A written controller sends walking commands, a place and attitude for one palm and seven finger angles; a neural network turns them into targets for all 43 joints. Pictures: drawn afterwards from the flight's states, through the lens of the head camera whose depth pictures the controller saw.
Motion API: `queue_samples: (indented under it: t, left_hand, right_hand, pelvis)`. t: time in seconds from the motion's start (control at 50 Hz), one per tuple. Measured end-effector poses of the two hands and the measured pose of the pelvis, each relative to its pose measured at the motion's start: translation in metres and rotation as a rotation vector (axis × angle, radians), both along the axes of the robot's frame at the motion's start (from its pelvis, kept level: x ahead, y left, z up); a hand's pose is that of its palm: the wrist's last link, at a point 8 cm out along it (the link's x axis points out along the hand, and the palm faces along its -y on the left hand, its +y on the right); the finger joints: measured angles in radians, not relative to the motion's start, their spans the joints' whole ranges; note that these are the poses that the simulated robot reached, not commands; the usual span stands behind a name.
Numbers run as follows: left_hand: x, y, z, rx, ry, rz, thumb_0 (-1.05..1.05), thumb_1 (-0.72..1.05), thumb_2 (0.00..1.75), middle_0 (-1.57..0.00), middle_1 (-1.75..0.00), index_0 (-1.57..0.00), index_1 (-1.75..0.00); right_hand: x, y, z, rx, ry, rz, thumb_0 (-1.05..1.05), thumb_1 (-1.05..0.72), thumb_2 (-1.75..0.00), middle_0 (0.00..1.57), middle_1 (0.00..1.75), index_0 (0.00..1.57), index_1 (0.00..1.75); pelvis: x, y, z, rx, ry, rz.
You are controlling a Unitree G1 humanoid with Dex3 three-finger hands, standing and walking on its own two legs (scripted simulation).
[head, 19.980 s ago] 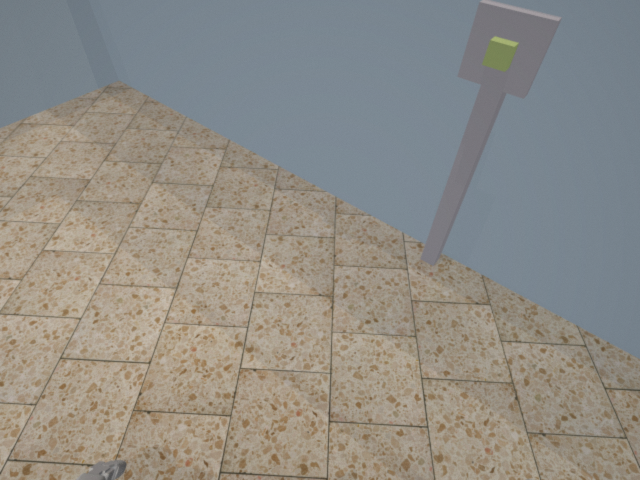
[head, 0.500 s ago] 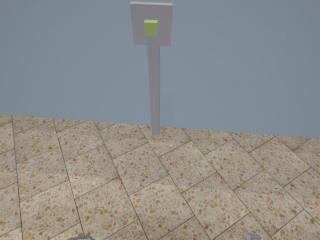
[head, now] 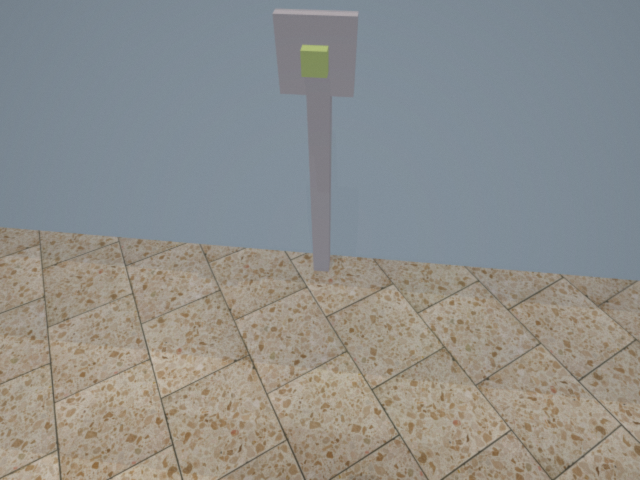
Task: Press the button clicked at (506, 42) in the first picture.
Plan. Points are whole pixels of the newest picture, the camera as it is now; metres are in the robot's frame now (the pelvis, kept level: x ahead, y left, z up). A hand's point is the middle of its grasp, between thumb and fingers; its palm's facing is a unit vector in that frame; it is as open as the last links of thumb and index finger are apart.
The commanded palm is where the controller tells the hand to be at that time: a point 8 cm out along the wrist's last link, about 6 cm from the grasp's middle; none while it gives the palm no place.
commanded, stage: let the arm hang, fingers relaxed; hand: left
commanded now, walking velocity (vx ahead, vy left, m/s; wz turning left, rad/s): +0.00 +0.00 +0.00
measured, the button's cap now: (315, 60) +0.93 +0.07 +0.08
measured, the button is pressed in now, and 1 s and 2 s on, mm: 0 0 0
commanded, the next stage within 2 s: stand and wait in 0.34 s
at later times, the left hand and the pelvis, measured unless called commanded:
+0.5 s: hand out of the picture +0.04 +0.19 -0.17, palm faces +0.00 -0.97 -0.25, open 7.4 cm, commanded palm none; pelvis +0.01 -0.01 +0.00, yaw +0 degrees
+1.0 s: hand out of the picture +0.10 +0.21 -0.15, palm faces -0.02 -0.95 -0.32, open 7.4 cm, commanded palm none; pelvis +0.03 -0.03 +0.01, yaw -1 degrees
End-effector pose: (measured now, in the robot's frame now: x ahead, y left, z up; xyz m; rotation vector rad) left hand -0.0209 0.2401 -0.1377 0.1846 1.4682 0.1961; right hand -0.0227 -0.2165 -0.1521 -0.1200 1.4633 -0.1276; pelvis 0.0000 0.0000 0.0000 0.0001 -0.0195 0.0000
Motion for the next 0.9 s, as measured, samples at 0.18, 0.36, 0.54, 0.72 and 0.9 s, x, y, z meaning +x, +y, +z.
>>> queue_samples:
  t: [0.18, 0.36, 0.54, 0.72, 0.9]
  left_hand:
    - [0.054, -0.016, -0.002, -0.029, -0.131, -0.037, 0.01, 0.92, 0.89, -0.21, -0.31, -0.21, -0.31]
    - [0.066, -0.013, 0.001, -0.015, -0.139, -0.049, 0.00, 0.92, 0.89, -0.20, -0.30, -0.20, -0.30]
    - [0.060, -0.006, 0.005, 0.013, -0.098, -0.045, 0.00, 0.91, 0.89, -0.20, -0.30, -0.20, -0.30]
    - [0.068, 0.001, 0.009, 0.038, -0.097, -0.050, 0.01, 0.91, 0.89, -0.20, -0.30, -0.20, -0.30]
    - [0.097, 0.007, 0.016, 0.066, -0.159, -0.075, 0.01, 0.91, 0.89, -0.20, -0.30, -0.20, -0.30]
  right_hand:
    - [0.028, -0.003, 0.001, -0.007, -0.076, -0.003, 0.01, -0.92, -0.90, 0.20, 0.30, 0.20, 0.30]
    - [0.035, -0.015, 0.004, -0.023, -0.080, -0.005, 0.01, -0.91, -0.90, 0.20, 0.30, 0.20, 0.30]
    - [0.041, -0.031, 0.005, -0.041, -0.060, 0.003, 0.01, -0.91, -0.90, 0.20, 0.30, 0.20, 0.30]
    - [0.058, -0.052, 0.009, -0.074, -0.076, 0.023, 0.01, -0.91, -0.90, 0.20, 0.30, 0.20, 0.30]
    - [0.086, -0.073, 0.016, -0.111, -0.138, 0.041, 0.01, -0.91, -0.90, 0.20, 0.30, 0.20, 0.30]
  pelvis:
    - [0.006, -0.002, 0.001, 0.003, -0.006, -0.004]
    - [0.012, -0.007, 0.002, 0.003, -0.006, -0.007]
    - [0.016, -0.012, 0.003, 0.002, -0.004, -0.008]
    - [0.021, -0.018, 0.004, 0.002, -0.002, -0.007]
    - [0.025, -0.023, 0.005, 0.003, -0.004, -0.008]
